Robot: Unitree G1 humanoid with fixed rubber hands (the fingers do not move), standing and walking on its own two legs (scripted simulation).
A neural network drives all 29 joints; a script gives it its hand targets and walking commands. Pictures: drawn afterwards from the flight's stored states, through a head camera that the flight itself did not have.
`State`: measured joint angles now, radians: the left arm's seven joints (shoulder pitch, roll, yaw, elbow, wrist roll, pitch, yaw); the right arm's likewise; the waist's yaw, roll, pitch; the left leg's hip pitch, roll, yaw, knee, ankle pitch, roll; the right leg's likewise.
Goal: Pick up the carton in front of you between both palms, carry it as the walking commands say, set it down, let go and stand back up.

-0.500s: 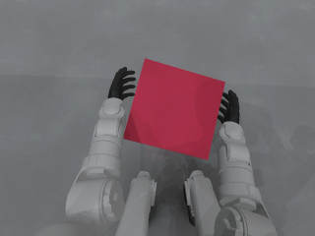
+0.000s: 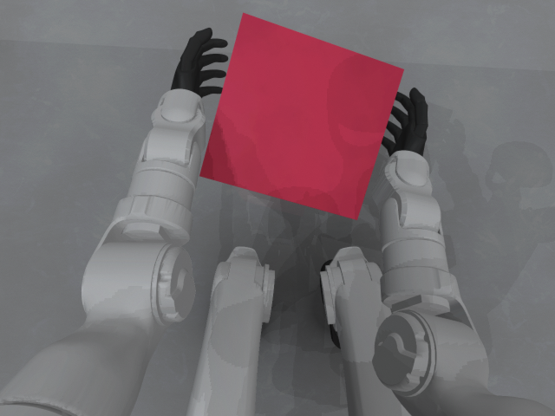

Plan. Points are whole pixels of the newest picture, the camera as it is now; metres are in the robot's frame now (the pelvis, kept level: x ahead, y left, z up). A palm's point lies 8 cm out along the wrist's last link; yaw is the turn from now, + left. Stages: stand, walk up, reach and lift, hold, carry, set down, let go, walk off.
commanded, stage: set down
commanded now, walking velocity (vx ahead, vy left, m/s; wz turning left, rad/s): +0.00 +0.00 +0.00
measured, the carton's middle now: (289, 131) +0.49 +0.02 -0.22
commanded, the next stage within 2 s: none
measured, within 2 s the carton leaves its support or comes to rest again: rests again in 0.80 s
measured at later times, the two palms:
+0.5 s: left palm (209, 102) +0.54 +0.16 -0.24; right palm (382, 149) +0.47 -0.13 -0.22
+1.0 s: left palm (206, 103) +0.54 +0.16 -0.25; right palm (381, 146) +0.48 -0.13 -0.24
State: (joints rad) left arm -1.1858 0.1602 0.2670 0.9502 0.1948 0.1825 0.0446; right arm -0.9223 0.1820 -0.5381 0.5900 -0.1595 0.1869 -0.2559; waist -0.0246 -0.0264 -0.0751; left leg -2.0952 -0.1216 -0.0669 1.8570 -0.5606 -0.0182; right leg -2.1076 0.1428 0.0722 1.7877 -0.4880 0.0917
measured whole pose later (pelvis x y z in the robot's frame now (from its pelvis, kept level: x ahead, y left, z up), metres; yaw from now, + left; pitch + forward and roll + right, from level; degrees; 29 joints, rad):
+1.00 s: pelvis -0.01 +0.00 -0.09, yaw -2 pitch +40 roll -5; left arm -1.49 0.35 0.09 1.26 0.11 0.15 -0.01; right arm -1.21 0.07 -0.63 0.85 -0.14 0.13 -0.14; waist -0.07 -0.07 0.18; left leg -2.27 -0.10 -0.05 2.19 -0.62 0.01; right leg -2.27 0.16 0.04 2.10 -0.55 0.12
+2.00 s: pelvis -0.01 +0.00 -0.07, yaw -2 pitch +37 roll -4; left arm -1.35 0.55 -0.04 1.03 -0.13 0.12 -0.06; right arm -1.07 -0.05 -0.25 0.75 0.22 0.10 -0.25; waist -0.09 -0.07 0.22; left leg -2.18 -0.01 -0.04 2.15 -0.61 0.02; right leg -2.19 0.11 -0.02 2.06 -0.52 0.06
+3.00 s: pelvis +0.04 +0.00 +0.19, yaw +3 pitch +40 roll -2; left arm -0.97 0.38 0.25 0.92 0.13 0.14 -0.12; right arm -0.63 0.04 -0.28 0.51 -0.05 0.14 -0.12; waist -0.11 0.00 -0.08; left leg -1.42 -0.06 -0.06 1.08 -0.35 0.01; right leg -1.41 0.04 0.04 1.03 -0.32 0.03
